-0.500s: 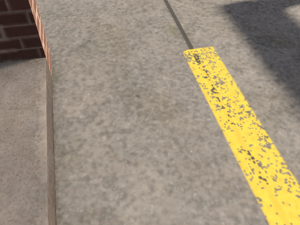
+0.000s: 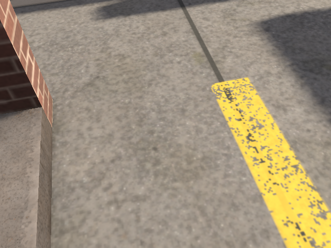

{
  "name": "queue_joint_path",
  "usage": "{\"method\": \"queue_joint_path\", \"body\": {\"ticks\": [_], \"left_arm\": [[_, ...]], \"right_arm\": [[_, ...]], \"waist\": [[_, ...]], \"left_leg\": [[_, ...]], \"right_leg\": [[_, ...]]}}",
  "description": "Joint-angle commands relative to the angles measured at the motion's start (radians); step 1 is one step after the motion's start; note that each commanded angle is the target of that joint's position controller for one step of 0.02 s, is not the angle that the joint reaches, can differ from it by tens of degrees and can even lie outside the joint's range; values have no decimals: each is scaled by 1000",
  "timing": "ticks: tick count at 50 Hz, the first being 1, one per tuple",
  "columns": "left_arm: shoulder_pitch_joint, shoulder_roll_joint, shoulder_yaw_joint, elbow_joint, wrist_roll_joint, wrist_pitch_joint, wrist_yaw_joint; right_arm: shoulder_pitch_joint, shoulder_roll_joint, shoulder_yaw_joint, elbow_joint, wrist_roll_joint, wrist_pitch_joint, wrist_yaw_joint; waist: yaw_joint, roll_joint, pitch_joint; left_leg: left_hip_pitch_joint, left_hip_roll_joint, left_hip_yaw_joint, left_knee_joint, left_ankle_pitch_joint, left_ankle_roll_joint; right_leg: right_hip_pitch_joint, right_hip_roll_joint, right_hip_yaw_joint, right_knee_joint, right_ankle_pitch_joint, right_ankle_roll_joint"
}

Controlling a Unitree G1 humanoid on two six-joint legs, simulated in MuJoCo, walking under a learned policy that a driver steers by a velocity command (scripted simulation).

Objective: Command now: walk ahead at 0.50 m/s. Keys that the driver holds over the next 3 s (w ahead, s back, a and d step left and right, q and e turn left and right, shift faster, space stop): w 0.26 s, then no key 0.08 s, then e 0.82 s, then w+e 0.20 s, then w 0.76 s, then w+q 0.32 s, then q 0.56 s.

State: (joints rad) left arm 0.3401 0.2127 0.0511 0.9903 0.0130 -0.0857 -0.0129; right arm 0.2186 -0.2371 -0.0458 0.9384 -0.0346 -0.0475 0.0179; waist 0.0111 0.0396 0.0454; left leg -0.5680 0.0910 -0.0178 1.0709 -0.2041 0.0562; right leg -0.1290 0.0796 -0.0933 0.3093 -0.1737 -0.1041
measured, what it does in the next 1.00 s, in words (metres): walks ahead, turning right: left foot, then right foot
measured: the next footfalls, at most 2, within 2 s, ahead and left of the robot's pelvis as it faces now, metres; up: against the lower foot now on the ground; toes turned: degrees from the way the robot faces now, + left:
left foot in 0.30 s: +0.35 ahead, +0.12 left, +0.00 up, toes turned +4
right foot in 0.84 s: +0.36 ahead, -0.07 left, +0.00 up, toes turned -18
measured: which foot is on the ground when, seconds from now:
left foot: up 0.00-0.28, down 0.30-0.84, up 0.86-1.00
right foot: down 0.00-0.30, up 0.32-0.82, down 0.84-1.00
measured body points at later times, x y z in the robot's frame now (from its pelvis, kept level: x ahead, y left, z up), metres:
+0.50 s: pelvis +0.25 +0.05 +0.00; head +0.30 +0.07 +0.44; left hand +0.29 +0.30 -0.16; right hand +0.32 -0.20 -0.14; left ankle +0.31 +0.11 -0.75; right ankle +0.21 -0.08 -0.66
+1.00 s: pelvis +0.31 +0.01 -0.01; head +0.34 -0.02 +0.44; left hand +0.48 +0.24 -0.12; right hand +0.31 -0.27 -0.15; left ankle +0.31 +0.14 -0.67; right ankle +0.32 -0.06 -0.75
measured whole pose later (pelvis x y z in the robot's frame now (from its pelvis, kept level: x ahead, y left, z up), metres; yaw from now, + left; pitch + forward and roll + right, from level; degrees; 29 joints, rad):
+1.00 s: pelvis +0.31 +0.01 -0.01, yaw -19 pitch +1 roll +1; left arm 0.19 0.24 0.08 0.85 0.01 0.03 0.02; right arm 0.17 -0.25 -0.07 0.88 -0.02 0.03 -0.04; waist 0.00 0.03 0.07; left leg -0.46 0.02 0.03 1.08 -0.45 -0.02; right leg -0.30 0.06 -0.01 0.49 -0.20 -0.09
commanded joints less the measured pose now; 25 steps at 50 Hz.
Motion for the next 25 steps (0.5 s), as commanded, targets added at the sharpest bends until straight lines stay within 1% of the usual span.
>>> {"method": "queue_joint_path", "body": {"ticks": [1,3,5,8,10,11,12,13,14,15,16,17,18,19,20,21,22,23,25], "left_arm": [[40,105,16,-23,-5,-20,3],[68,101,12,-13,-5,-18,4],[99,104,10,-1,-4,-19,7],[154,109,9,23,2,-15,16],[168,114,10,36,9,-9,24],[164,119,12,39,12,-7,28],[150,125,13,40,15,-5,32],[132,132,15,40,17,-4,34],[121,131,15,43,17,0,33],[114,119,9,40,9,0,33],[144,67,-8,5,-21,-4,29],[279,24,-9,30,-48,4,31],[202,107,15,40,-18,15,42],[127,80,11,19,-13,11,41],[90,65,11,15,-8,15,39],[71,68,17,14,6,29,35],[92,55,18,16,16,47,29],[94,47,22,16,18,61,24],[90,34,26,6,15,83,22]], "right_arm": [[-25,-39,-6,-46,-2,8,7],[-104,-29,0,-69,4,4,9],[-174,-16,9,-86,10,0,11],[-256,-22,13,-108,12,-3,9],[-280,-35,10,-121,11,-9,8],[-276,-42,7,-123,11,-13,7],[-253,-48,4,-118,11,-18,5],[-195,-60,-3,-100,10,-23,0],[-72,-69,-12,-56,5,-33,-9],[97,-93,-24,0,-10,-48,-20],[244,-182,-45,25,-36,-58,-33],[251,-237,-61,33,-15,-45,-26],[178,-182,-51,16,27,-37,-19],[72,-118,-31,0,30,-40,-20],[23,-65,-16,-6,23,-43,-21],[13,-40,-7,0,26,-46,-28],[5,-32,-2,4,26,-46,-35],[19,-37,0,6,25,-50,-38],[26,-76,-8,4,25,-55,-44]], "waist": [[-16,-89,37],[1,-88,46],[22,-95,49],[50,-99,57],[49,-100,64],[41,-100,63],[23,-103,54],[-6,-109,26],[-54,-102,-29],[-119,-75,-120],[-141,42,-259],[-89,216,-382],[-71,23,-314],[-41,18,-178],[-21,-8,-112],[-7,7,-72],[17,26,-68],[26,29,-78],[48,26,-92]], "left_leg": [[-90,29,26,-95,108,-28],[-91,21,47,-223,172,-37],[-61,3,71,-338,223,-37],[-54,-22,91,-441,231,-23],[-59,-31,85,-483,187,-3],[-45,-39,85,-502,151,10],[-3,-54,90,-523,109,26],[82,-83,101,-543,65,43],[216,-121,117,-585,69,63],[438,-97,92,-626,179,92],[732,149,-175,-603,339,158],[899,382,-540,-660,659,318],[799,315,-433,-662,693,279],[657,282,-281,-690,753,245],[564,238,-188,-730,749,200],[494,204,-122,-759,749,169],[434,183,-66,-778,752,149],[407,177,-35,-782,792,146],[385,177,21,-788,808,156]], "right_leg": [[-7,-256,190,-200,226,-105],[15,-238,158,-198,273,-94],[39,-233,137,-193,312,-86],[130,-257,136,-175,361,-91],[203,-287,142,-144,425,-95],[232,-299,141,-119,476,-92],[249,-304,133,-79,562,-84],[253,-302,122,-9,696,-72],[247,-278,104,137,816,-54],[156,-233,70,340,755,-26],[-97,-155,20,654,377,13],[-342,25,35,981,-430,42],[-371,-33,169,1018,-358,30],[-391,-67,164,980,-294,35],[-379,-102,157,919,-250,38],[-353,-115,151,876,-223,47],[-304,-116,138,853,-201,58],[-277,-103,129,849,-184,64],[-283,-94,112,834,-152,77]]}}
